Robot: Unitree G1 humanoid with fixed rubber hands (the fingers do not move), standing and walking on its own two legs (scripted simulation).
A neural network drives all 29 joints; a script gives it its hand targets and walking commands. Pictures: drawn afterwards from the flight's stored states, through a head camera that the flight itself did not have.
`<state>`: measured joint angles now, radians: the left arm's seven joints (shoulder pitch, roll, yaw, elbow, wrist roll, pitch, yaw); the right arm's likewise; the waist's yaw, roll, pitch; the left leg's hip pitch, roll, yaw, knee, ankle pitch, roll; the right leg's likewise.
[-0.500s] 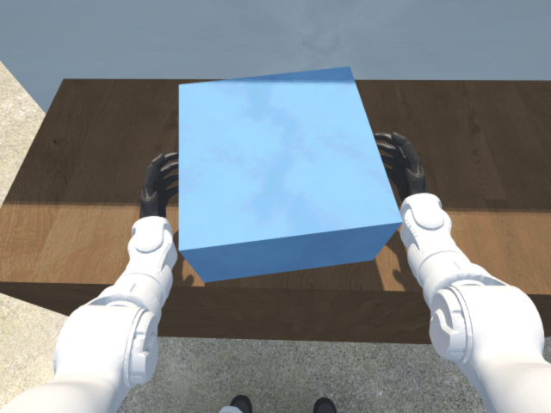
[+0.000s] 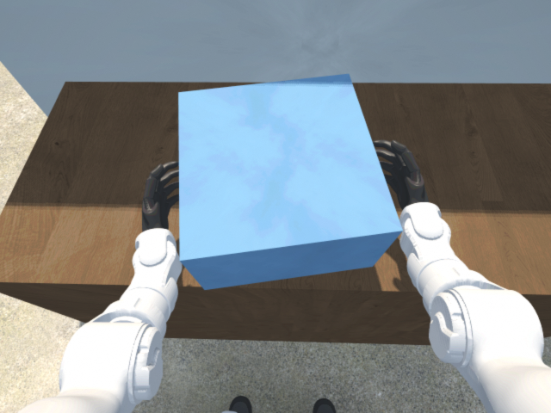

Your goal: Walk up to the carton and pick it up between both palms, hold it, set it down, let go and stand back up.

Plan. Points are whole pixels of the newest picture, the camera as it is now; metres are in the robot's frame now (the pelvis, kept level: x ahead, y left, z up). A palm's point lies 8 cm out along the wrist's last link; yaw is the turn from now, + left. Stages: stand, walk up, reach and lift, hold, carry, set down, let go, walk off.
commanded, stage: reach and lift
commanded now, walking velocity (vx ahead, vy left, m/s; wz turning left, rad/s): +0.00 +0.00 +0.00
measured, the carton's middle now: (277, 181) +0.48 +0.03 -0.02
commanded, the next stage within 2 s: none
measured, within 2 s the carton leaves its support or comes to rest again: leaves its support in 0.30 s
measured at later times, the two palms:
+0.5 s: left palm (133, 245) +0.34 +0.22 +0.03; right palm (408, 208) +0.39 -0.15 +0.05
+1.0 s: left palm (102, 199) +0.36 +0.23 +0.12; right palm (426, 169) +0.40 -0.15 +0.13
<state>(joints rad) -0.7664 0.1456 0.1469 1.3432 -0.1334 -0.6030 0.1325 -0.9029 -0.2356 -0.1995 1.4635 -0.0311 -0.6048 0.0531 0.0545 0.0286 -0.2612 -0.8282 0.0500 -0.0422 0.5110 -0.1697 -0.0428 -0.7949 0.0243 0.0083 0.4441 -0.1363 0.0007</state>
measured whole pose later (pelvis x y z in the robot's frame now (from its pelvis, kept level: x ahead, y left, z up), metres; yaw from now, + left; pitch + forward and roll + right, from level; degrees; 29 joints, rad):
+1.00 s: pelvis -0.01 +0.01 +0.02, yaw +1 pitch +10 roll -2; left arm -0.67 0.19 0.01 1.02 -0.26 -0.08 0.17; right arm -0.75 -0.21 -0.09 1.04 0.09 -0.02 0.01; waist 0.05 0.03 -0.25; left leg -0.46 0.04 -0.04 0.45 -0.17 -0.03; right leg -0.40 0.01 0.01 0.34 -0.12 0.01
